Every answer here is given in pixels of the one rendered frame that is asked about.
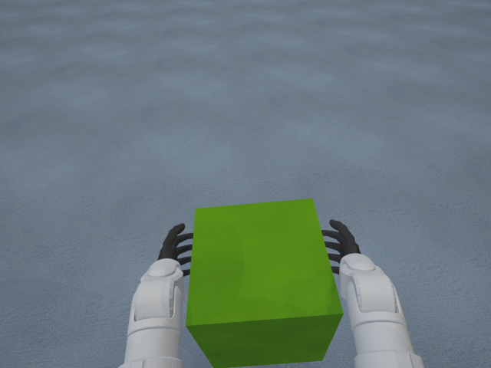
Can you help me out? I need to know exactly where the right robot hand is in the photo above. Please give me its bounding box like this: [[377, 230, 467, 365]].
[[321, 219, 361, 274]]

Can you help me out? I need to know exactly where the carton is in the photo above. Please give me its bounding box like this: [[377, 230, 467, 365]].
[[186, 199, 344, 368]]

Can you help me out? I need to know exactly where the robot right forearm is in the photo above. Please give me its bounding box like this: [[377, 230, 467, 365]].
[[339, 253, 424, 368]]

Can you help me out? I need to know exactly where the left robot hand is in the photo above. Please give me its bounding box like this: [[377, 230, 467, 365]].
[[158, 223, 193, 277]]

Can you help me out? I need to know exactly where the robot left forearm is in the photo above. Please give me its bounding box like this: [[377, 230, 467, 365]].
[[118, 258, 185, 368]]

